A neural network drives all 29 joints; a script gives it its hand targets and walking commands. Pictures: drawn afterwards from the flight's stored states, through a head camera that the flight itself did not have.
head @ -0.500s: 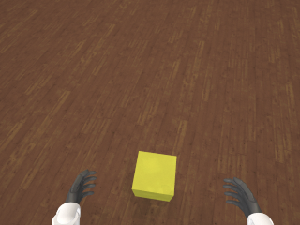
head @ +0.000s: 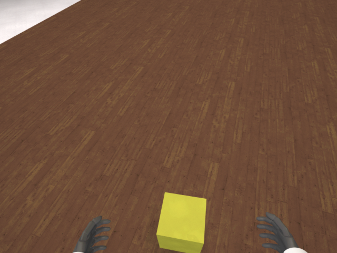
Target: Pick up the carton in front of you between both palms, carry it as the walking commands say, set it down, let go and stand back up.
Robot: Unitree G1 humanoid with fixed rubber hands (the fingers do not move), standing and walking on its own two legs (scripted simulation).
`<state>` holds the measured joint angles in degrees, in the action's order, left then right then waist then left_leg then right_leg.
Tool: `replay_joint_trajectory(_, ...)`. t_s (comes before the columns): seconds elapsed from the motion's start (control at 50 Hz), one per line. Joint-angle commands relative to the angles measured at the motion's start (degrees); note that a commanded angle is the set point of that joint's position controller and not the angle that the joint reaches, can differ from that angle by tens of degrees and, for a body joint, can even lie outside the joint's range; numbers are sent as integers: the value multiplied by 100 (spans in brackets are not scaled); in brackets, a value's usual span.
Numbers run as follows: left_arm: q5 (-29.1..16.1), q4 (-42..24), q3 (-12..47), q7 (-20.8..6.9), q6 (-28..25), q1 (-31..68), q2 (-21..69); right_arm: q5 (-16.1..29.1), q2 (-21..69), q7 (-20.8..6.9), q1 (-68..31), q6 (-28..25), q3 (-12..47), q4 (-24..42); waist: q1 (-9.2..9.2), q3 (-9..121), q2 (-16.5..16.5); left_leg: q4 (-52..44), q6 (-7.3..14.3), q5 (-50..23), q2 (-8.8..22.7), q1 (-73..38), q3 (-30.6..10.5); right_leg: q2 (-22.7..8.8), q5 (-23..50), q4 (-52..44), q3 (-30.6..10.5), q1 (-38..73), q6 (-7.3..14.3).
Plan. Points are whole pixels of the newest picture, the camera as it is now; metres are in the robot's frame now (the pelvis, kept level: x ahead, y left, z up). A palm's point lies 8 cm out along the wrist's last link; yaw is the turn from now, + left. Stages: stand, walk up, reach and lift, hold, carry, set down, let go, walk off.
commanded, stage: let go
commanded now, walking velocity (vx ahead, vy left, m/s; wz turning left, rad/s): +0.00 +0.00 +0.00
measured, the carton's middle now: (182, 224) +0.39 -0.01 -0.65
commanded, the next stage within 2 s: stand in 0.06 s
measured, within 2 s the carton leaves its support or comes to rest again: neither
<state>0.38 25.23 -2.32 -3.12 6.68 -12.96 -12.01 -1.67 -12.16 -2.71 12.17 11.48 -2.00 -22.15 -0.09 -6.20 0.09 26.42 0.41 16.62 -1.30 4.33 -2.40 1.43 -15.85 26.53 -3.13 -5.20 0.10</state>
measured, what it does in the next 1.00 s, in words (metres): stands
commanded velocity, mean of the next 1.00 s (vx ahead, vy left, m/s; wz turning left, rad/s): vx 0.00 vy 0.00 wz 0.00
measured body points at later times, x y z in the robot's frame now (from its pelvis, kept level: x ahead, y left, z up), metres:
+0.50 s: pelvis +0.01 +0.00 +0.00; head +0.02 -0.01 +0.45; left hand +0.14 +0.30 -0.10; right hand +0.16 -0.29 -0.10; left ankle -0.02 +0.12 -0.74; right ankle -0.01 -0.12 -0.74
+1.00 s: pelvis +0.01 +0.00 +0.00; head +0.00 -0.01 +0.45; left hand +0.11 +0.30 -0.10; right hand +0.13 -0.30 -0.11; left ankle -0.02 +0.12 -0.74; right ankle -0.01 -0.12 -0.74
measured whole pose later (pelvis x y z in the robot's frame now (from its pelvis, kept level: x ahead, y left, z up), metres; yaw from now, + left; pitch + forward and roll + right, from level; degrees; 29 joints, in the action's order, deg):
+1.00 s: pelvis +0.01 +0.00 +0.00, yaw +1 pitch -2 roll +0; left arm 1.4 52.0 -1.4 1.1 0.0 -9.0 -20.2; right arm -1.6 -20.9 1.6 8.9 -0.4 -0.3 -52.0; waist 0.3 -1.1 -0.7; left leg 23.4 -0.1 14.9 -0.9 6.5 -3.2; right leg 1.2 -14.3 23.1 -1.6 -6.9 0.4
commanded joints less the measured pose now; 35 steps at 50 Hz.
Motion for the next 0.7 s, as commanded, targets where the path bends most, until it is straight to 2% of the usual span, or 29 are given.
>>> replay_joint_trajectory(0.0,-20,-537,-140,94,-124,198,-542,7,-550,123,-280,109,-105,659,19,364,-85,-342,-72,-1375,-92,78,158,232,943,-265,284,-103,-136)
replay_joint_trajectory(0.04,-28,-565,-122,104,-104,245,-559,7,-548,145,-301,159,-95,674,2,330,-109,-339,-60,-1303,-88,97,168,230,908,-265,270,-152,-140)
replay_joint_trajectory(0.06,204,248,-333,329,-269,151,-1240,-47,-1161,377,-447,-349,-286,-196,86,214,-374,-88,-195,-595,196,932,-13,-265,794,-281,22,-808,-201)
replay_joint_trajectory(0.1,271,367,-318,416,-436,164,-1337,-81,-1113,444,-265,-721,-272,-467,-16,391,-141,-119,-144,-105,258,736,-154,-367,190,-367,-167,-986,-127)
replay_joint_trajectory(0.14,250,504,-272,425,-533,261,-1205,-105,-1133,421,-335,-907,-275,-694,-4,467,-161,-185,-66,145,347,759,-305,-347,-121,-368,-207,-1053,-60)
replay_joint_trajectory(0.24,227,851,-237,391,-643,264,-1277,-86,-1262,372,-438,-1089,-239,-1124,18,847,-20,-87,-37,-857,424,644,-355,-407,869,-188,-227,-686,-2)
replay_joint_trajectory(0.32,207,1104,-224,430,-675,235,-1402,-80,-1401,404,-394,-1155,-209,-1438,5,922,0,-74,-18,-1347,474,497,-408,-455,1233,-175,-250,-593,23)
replay_joint_trajectory(0.52,147,1602,-186,468,-704,256,-1587,-42,-1574,442,-371,-1205,-146,-1972,9,882,-22,-131,-2,-1896,532,368,-450,-548,1744,-216,-274,-343,41)
replay_joint_trajectory(0.68,121,1924,-141,472,-712,380,-1626,-13,-1631,462,-424,-1222,-91,-2265,19,856,-53,-260,7,-1990,569,289,-472,-589,1824,-328,-282,-205,48)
